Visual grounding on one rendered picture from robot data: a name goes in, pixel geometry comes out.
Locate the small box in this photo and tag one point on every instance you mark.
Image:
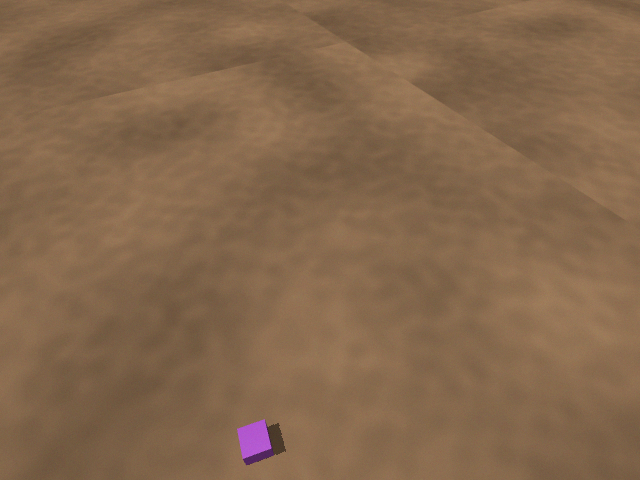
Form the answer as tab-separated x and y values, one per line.
255	442

